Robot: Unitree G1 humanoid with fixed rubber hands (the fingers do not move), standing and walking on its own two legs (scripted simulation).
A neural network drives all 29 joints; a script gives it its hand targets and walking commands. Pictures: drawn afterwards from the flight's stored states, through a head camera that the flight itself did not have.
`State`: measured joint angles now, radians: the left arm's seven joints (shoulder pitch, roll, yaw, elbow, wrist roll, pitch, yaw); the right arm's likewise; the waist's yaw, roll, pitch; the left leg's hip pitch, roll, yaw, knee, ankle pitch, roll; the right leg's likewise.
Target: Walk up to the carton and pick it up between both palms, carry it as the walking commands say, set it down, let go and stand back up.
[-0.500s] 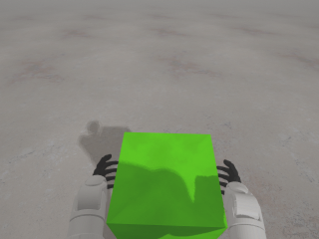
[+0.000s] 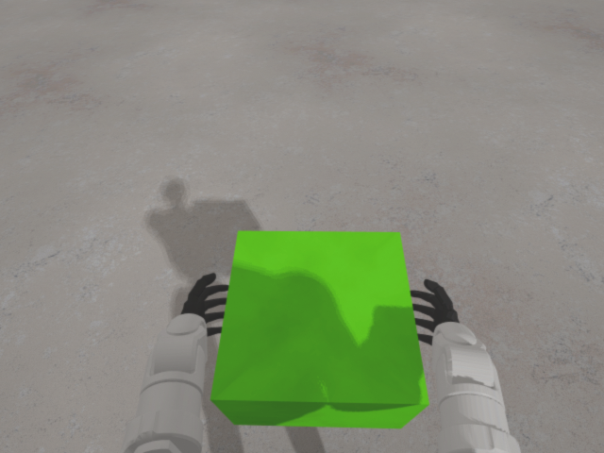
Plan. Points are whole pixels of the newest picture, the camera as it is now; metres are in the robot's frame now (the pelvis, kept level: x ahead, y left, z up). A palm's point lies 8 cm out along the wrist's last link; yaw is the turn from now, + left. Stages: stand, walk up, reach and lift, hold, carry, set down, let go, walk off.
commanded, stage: set down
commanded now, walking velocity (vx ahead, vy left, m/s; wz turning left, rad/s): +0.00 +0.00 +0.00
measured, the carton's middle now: (317, 327) +0.34 -0.01 -0.07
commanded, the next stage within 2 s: none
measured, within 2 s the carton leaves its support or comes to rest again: neither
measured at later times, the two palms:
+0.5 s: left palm (219, 340) +0.33 +0.15 -0.09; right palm (432, 354) +0.31 -0.20 -0.10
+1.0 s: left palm (231, 346) +0.36 +0.15 -0.18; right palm (415, 363) +0.33 -0.20 -0.20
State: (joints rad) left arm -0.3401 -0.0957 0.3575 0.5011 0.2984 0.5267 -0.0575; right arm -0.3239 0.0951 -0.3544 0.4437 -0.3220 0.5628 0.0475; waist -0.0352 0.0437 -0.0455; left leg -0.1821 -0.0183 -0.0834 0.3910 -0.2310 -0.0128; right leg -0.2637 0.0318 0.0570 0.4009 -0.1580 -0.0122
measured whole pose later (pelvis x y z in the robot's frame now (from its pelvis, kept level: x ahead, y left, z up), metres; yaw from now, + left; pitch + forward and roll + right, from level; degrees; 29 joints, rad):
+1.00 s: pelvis -0.05 -0.02 -0.12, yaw +2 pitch +42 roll +3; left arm -0.68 -0.02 0.44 0.57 0.23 0.33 -0.07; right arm -0.60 0.09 -0.41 0.49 -0.21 0.34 -0.12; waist -0.02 0.03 -0.28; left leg -1.41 -0.07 -0.08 1.06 -0.37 -0.05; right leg -1.49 0.05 0.06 1.05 -0.28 -0.02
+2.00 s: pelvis -0.09 +0.00 -0.28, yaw +4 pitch +52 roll +3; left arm -1.03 0.10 0.37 0.81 0.14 0.30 0.07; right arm -0.96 -0.08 -0.43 0.74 -0.13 0.32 -0.15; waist -0.05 0.03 -0.29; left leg -2.07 -0.14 -0.07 1.70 -0.53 -0.06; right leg -2.15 0.08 0.08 1.66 -0.41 0.03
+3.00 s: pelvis -0.09 +0.00 -0.37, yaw +4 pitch +50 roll +1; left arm -1.33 0.27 0.21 0.99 0.01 0.23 0.11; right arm -1.22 -0.20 -0.40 0.88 -0.07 0.24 -0.08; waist -0.08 0.04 0.04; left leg -2.32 -0.17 -0.05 2.06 -0.61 -0.07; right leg -2.38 0.05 0.04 2.00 -0.49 0.03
